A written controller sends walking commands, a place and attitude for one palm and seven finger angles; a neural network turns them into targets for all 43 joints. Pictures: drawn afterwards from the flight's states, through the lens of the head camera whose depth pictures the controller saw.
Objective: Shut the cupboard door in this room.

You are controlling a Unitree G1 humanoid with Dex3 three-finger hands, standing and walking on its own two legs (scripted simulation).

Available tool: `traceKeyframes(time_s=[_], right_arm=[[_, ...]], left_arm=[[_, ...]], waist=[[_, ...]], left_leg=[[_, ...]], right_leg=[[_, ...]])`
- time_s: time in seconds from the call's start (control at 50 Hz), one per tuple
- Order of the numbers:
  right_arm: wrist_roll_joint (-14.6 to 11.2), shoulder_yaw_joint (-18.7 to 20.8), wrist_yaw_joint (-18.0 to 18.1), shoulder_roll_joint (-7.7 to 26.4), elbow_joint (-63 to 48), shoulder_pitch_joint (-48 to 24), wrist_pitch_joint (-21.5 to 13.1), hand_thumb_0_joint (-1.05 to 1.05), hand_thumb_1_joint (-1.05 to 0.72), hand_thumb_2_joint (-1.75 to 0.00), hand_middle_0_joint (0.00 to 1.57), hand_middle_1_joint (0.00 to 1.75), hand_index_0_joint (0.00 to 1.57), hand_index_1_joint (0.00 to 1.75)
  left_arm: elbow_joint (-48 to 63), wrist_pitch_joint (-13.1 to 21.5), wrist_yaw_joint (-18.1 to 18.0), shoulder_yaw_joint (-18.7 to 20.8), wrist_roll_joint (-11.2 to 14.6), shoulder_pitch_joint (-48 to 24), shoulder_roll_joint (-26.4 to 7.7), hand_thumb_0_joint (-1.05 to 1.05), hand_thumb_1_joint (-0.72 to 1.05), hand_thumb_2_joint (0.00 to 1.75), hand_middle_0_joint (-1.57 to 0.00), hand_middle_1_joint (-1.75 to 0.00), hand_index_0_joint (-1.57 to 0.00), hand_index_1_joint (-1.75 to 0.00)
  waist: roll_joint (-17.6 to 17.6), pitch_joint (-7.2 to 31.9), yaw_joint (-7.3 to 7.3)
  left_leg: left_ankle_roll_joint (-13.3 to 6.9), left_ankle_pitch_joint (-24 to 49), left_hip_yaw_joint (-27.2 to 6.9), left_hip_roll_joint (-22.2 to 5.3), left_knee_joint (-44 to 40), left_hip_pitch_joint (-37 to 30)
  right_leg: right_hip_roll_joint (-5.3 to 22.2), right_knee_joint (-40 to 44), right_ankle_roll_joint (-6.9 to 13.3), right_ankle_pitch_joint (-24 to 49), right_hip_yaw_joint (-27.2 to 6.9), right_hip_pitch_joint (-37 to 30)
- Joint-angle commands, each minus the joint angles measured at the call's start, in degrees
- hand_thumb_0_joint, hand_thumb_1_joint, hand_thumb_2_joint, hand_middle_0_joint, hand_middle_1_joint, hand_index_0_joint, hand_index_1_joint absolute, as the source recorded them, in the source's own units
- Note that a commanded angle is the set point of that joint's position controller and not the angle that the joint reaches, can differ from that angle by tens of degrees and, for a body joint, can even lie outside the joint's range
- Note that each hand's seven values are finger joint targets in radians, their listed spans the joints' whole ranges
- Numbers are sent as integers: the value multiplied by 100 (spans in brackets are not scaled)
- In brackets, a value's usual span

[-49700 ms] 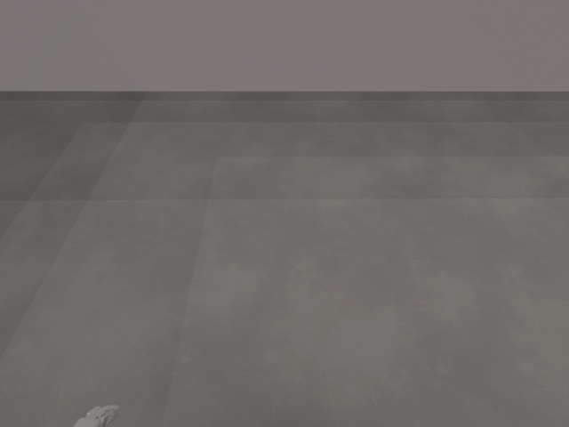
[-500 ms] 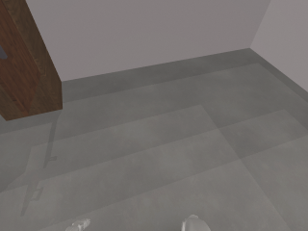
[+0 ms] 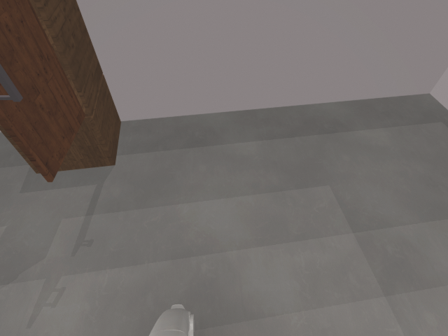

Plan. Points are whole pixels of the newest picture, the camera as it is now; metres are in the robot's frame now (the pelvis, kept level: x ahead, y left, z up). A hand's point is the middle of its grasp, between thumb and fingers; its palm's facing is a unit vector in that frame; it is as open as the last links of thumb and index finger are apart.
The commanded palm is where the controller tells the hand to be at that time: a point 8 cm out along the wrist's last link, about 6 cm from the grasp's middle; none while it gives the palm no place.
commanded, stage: walk to a spot facing it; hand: left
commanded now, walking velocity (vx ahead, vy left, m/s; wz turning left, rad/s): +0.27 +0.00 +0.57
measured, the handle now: out of the picture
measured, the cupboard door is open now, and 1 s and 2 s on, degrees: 82 82 82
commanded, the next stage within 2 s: turn to face it in 0.08 s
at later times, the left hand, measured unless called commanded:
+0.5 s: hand (110, 279) +0.25 +0.27 -0.15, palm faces +0.25 -0.95 -0.20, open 7.4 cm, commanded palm none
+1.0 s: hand (125, 332) +0.15 +0.21 -0.16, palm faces +0.51 -0.82 -0.27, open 7.4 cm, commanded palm none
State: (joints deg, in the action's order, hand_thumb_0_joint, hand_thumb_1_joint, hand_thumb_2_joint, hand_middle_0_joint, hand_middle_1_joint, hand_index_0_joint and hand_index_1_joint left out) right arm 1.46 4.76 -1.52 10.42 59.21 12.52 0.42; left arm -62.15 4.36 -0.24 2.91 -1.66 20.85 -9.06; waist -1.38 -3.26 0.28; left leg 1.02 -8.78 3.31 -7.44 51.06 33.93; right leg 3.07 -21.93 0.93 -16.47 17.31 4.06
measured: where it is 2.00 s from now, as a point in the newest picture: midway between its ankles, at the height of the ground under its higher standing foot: (190, 303)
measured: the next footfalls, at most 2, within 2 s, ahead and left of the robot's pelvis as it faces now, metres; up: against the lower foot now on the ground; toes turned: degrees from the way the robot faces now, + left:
left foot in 0.16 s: +0.20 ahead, +0.14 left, +0.00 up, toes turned +13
right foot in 0.68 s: +0.30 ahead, -0.07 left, +0.00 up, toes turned +15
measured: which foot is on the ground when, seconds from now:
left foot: up 0.00-0.14, down 0.16-0.68, up 0.70-1.00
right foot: down 0.00-0.16, up 0.18-0.66, down 0.68-1.00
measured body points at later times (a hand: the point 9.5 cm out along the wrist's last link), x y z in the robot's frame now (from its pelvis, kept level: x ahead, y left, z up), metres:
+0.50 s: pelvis +0.16 +0.06 +0.00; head +0.18 +0.07 +0.45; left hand +0.24 +0.32 -0.14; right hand +0.27 -0.17 -0.14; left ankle +0.16 +0.13 -0.74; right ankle +0.24 -0.10 -0.67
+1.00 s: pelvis +0.21 +0.02 +0.00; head +0.26 +0.02 +0.45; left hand +0.13 +0.26 -0.14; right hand +0.41 -0.17 -0.15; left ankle +0.12 +0.15 -0.69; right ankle +0.26 -0.08 -0.74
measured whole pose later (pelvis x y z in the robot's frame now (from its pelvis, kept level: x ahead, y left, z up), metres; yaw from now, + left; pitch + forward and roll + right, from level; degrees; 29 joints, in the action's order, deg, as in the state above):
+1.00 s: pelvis +0.21 +0.02 +0.00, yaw +30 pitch +0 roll +2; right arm 0.8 5.2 -0.9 14.9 54.6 8.9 4.1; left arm -53.1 -0.1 -0.7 2.3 -1.8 14.1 -10.7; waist -0.6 -5.6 0.6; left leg 4.0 -24.5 0.6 -2.2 51.3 22.9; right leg 8.7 -30.0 -0.2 -16.3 13.0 12.6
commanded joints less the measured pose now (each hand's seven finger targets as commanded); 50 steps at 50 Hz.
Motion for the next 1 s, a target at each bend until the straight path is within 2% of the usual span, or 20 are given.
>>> traceKeyframes(time_s=[0.0,0.06,0.1,0.12,0.14,0.16,0.18,0.22,0.3,0.46,0.52,0.6,0.62,0.64,0.66,0.68,0.7,0.74,0.78,0.98], right_arm=[[-13,-131,-144,-52,-679,-885,-196,0,-90,-90,20,30,20,30],[4,-129,-124,116,-743,-804,-233,0,-90,-90,20,30,20,30],[47,-31,-50,435,-545,212,-279,0,-90,-90,20,30,20,30],[73,102,18,923,-382,1058,-299,0,-90,-90,20,30,20,30],[54,276,99,1639,-294,1574,-352,0,-90,-90,20,30,20,30],[-96,262,161,1738,-167,1656,-295,0,-90,-90,20,30,20,30],[-115,227,202,1523,-277,1227,-275,0,-90,-90,20,30,20,30],[-74,84,265,1086,-524,357,-375,0,-90,-90,20,30,20,30],[-66,13,262,880,-599,16,-395,0,-90,-90,20,30,20,30],[-30,156,226,1015,-704,227,-202,0,-90,-90,20,30,20,30],[-17,191,226,1077,-729,267,-133,0,-90,-90,20,30,20,30],[-21,234,244,1169,-832,108,-43,0,-90,-90,20,30,20,30],[-57,232,233,1126,-850,69,-37,0,-90,-90,20,30,20,30],[-110,207,197,927,-866,162,-46,0,-90,-90,20,30,20,30],[-146,140,168,526,-998,211,-56,0,-90,-90,20,30,20,30],[-123,197,209,799,-1073,181,10,0,-90,-90,20,30,20,30],[-90,200,191,815,-982,197,86,0,-90,-90,20,30,20,30],[-56,200,98,745,-814,140,205,0,-90,-90,20,30,20,30],[-43,167,39,656,-793,209,244,0,-90,-90,20,30,20,30],[-101,-51,30,449,-962,-724,172,0,-90,-90,20,30,20,30]], left_arm=[[197,87,-56,140,18,430,-790,0,90,90,-20,-30,-20,-30],[191,44,-51,181,23,455,-951,0,90,90,-20,-30,-20,-30],[225,35,-36,182,66,297,-1107,0,90,90,-20,-30,-20,-30],[351,34,8,191,97,256,-996,0,90,90,-20,-30,-20,-30],[606,39,105,121,167,234,-665,0,90,90,-20,-30,-20,-30],[767,16,47,100,129,-175,-769,0,90,90,-20,-30,-20,-30],[846,-22,21,143,154,-594,-835,0,90,90,-20,-30,-20,-30],[686,-107,13,157,86,-484,-644,0,90,90,-20,-30,-20,-30],[644,-353,4,175,63,-125,-498,0,90,90,-20,-30,-20,-30],[1378,-523,-32,207,83,-1303,-666,0,90,90,-20,-30,-20,-30],[1586,-516,-41,180,105,-1588,-704,0,90,90,-20,-30,-20,-30],[1654,-419,-55,169,155,-1290,-770,0,90,90,-20,-30,-20,-30],[1603,-365,-64,177,159,-1076,-846,0,90,90,-20,-30,-20,-30],[1539,-291,-97,226,120,-803,-1147,0,90,90,-20,-30,-20,-30],[1479,-258,-155,326,41,-502,-1674,0,90,90,-20,-30,-20,-30],[1481,-299,-161,330,85,-406,-1709,0,90,90,-20,-30,-20,-30],[1549,-290,-186,262,90,-679,-1462,0,90,90,-20,-30,-20,-30],[1623,-320,-177,202,90,-1192,-1216,0,90,90,-20,-30,-20,-30],[1616,-310,-176,183,72,-1263,-1092,0,90,90,-20,-30,-20,-30],[1082,-361,-129,301,-16,-242,-1452,0,90,90,-20,-30,-20,-30]], waist=[[748,-450,283],[779,-188,175],[533,504,-365],[-183,1276,-760],[-1791,1790,-865],[-1287,2051,-899],[-568,1516,-730],[-476,684,-317],[-386,565,95],[-433,367,-93],[-588,444,-156],[-636,636,-8],[-516,731,110],[125,1003,201],[1760,1212,283],[1345,1133,269],[797,888,120],[1027,359,-72],[1184,253,-154],[1473,480,324]], left_leg=[[-101,-123,235,88,-883,68],[-275,-566,450,335,-1292,-460],[-431,-412,585,710,-1847,-2131],[-715,-65,-291,194,-2170,-3752],[-1467,1526,-2885,-1570,-2615,-5073],[-1757,2577,-3040,-1839,-2896,-5308],[-1627,2646,-2451,-1710,-2980,-4431],[-1360,2779,-1698,-1241,-3018,-3094],[-1076,3111,-913,-658,-3184,-2227],[-1171,2124,-1688,-547,-3237,-2346],[-1145,2376,-1872,-469,-2959,-2383],[-950,2643,-2175,-292,-2357,-2157],[-732,2248,-2092,-99,-2030,-1956],[-374,1144,-1777,261,-1328,-1210],[117,-2141,-684,1133,123,7],[183,-2874,-707,982,1212,-45],[202,-2392,-862,770,1737,-160],[294,-1785,-711,572,2173,-136],[328,-1444,-589,534,2043,-191],[263,-1684,93,744,-810,-1127]], right_leg=[[1769,945,381,1775,-620,-76],[1855,260,345,3045,-407,-474],[1703,-1475,130,3880,-5,-88],[1296,-2997,-124,2841,108,971],[234,-4910,-512,-1389,-159,2949],[246,-5542,-388,-1702,-1110,3416],[494,-5741,-393,-1339,-1267,3392],[666,-5426,-508,-876,-1520,3193],[512,-4679,-666,-359,-1493,2548],[369,-3413,-842,-95,-1609,2849],[172,-2655,-813,-384,-1520,2437],[-122,-1156,-673,-177,-1438,1305],[-16,-337,-645,511,-1456,735],[675,168,-468,1551,-1995,-397],[2380,98,212,3369,-3388,-1296],[2952,14,784,4259,-3374,-661],[2572,78,825,3731,-2815,-196],[1997,285,583,2490,-2253,481],[1753,356,435,2261,-1755,656],[1716,-142,510,3098,-1299,10]])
